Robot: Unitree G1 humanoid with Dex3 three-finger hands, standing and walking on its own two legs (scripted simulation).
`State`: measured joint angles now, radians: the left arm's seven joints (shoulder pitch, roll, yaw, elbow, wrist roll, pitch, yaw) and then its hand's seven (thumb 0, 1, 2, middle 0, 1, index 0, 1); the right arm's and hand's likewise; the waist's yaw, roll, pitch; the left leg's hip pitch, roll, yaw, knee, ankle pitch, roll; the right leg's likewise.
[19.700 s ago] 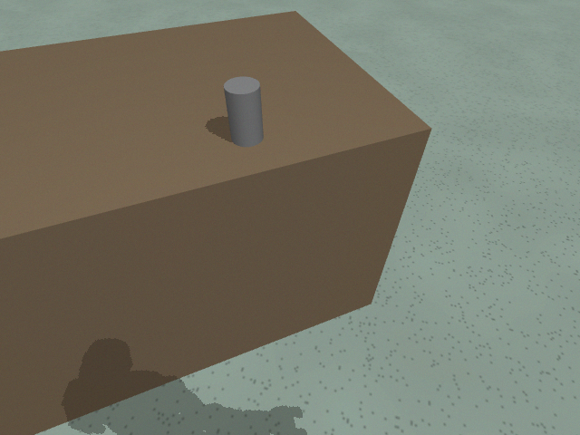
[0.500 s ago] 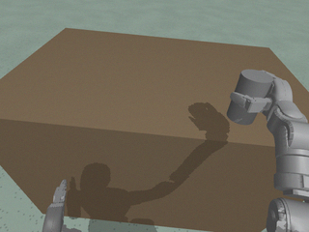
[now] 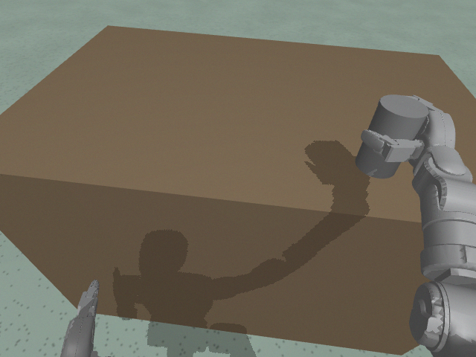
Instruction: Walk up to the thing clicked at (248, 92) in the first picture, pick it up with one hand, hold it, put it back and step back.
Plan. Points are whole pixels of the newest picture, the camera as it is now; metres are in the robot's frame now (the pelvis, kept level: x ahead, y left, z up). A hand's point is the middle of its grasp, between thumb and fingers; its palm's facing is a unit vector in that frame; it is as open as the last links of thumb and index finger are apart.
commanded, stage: crouch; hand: right
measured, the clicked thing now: (388, 138) +0.44 -0.19 +0.18
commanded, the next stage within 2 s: lower in 0.24 s
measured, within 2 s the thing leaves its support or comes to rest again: rests again in 1.06 s
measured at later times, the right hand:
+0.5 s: hand (388, 132) +0.47 -0.20 +0.18, palm faces +0.21 +0.98 +0.00, open 9.6 cm
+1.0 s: hand (379, 152) +0.48 -0.21 +0.12, palm faces +0.22 +0.97 -0.01, open 9.6 cm
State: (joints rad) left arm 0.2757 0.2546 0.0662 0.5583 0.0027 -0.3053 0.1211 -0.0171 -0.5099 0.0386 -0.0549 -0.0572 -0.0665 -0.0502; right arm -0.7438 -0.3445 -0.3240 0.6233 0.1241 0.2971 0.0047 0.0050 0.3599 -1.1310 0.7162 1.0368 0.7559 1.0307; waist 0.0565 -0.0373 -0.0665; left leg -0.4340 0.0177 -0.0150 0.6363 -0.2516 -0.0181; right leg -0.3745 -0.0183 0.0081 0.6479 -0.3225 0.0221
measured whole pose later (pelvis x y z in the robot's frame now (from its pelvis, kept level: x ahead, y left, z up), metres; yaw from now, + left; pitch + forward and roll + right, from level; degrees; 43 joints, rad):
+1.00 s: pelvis +0.01 +0.00 -0.01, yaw +0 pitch +9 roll +1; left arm 0.26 0.23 0.04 0.46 0.01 -0.17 0.07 -0.02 -0.52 0.05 -0.05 -0.04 -0.05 -0.05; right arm -0.77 -0.40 -0.37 0.93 0.08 -0.10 0.01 0.01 0.36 -1.13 0.71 1.04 0.75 1.04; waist 0.11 -0.01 -0.08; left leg -0.57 0.01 -0.01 0.69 -0.28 -0.02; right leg -0.52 -0.03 0.01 0.73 -0.36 0.02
